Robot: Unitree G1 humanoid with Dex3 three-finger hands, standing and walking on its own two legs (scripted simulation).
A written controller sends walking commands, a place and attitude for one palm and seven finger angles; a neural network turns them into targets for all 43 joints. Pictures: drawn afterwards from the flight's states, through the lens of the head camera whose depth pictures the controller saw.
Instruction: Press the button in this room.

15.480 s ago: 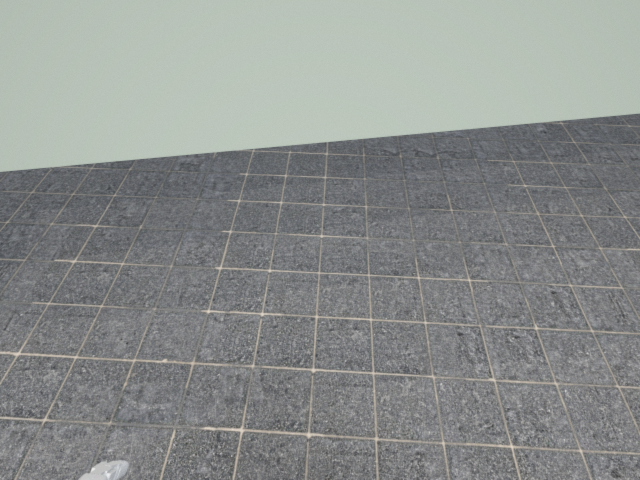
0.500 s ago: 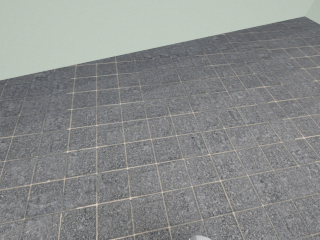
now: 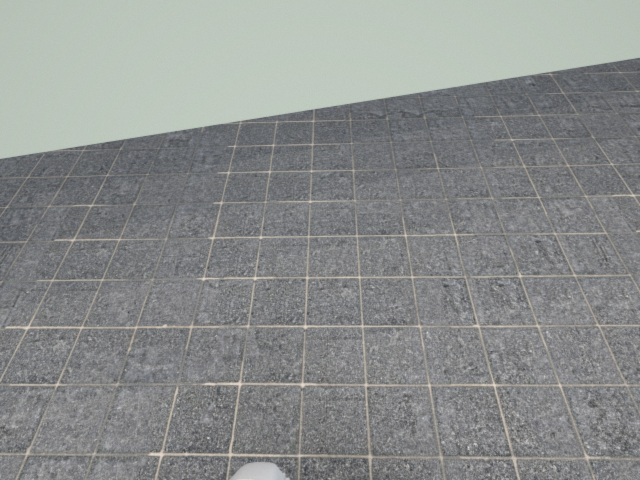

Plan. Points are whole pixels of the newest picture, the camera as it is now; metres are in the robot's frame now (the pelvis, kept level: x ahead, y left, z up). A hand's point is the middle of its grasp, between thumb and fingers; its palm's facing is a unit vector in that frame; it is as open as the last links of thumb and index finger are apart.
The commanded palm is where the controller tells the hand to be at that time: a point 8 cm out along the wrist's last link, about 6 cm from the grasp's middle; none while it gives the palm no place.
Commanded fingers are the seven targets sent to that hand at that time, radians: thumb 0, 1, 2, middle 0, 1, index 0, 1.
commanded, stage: turn or walk to find it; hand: left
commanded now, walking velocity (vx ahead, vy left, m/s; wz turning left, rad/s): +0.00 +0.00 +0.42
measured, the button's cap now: out of the picture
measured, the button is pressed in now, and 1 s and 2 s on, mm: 0 0 0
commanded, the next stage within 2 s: stand and wait in 0.44 s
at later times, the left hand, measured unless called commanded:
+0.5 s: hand out of the picture +0.03 +0.25 -0.16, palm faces +0.20 -0.95 -0.25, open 7.4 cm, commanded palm none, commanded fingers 0.00 0.90 0.90 -0.20 -0.30 -0.20 -0.30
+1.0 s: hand out of the picture -0.09 +0.24 -0.19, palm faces +0.45 -0.86 -0.22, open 7.4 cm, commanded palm none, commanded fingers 0.00 0.90 0.90 -0.20 -0.30 -0.20 -0.30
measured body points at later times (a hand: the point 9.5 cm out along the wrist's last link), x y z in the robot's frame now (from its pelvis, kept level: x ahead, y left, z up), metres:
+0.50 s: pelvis -0.02 +0.03 +0.00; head +0.01 +0.03 +0.45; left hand +0.02 +0.30 -0.14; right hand +0.10 -0.20 -0.15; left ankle -0.01 +0.14 -0.74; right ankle +0.00 -0.11 -0.70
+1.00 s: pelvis -0.04 +0.03 -0.02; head -0.01 +0.06 +0.43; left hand -0.11 +0.28 -0.17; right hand +0.14 -0.17 -0.15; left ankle -0.09 +0.14 -0.74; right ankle +0.00 -0.10 -0.74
